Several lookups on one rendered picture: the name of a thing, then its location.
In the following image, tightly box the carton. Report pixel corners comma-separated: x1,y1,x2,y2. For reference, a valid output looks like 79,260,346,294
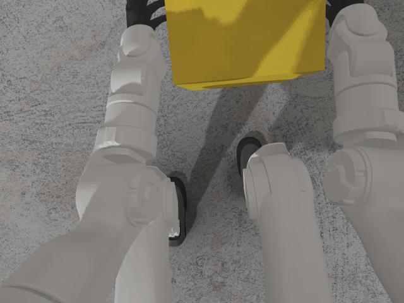
165,0,326,91

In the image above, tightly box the robot left upper arm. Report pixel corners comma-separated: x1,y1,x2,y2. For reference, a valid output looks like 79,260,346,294
0,163,163,303

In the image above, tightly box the right robot forearm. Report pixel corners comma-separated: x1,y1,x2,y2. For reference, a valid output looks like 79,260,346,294
327,3,404,151

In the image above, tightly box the robot right hand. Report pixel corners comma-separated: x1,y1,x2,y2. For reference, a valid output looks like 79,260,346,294
326,0,364,28

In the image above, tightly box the robot right upper arm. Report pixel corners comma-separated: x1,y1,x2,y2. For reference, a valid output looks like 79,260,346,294
323,146,404,303

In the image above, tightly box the right robot foot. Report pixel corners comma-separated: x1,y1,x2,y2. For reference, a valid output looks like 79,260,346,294
237,137,262,200

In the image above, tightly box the right robot thigh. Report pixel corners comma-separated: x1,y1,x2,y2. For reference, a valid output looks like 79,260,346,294
243,153,333,303

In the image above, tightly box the left robot forearm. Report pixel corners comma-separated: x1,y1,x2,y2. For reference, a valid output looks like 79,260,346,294
76,25,167,192

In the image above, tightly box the robot left hand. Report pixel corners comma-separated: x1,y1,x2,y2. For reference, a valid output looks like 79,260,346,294
126,0,167,31

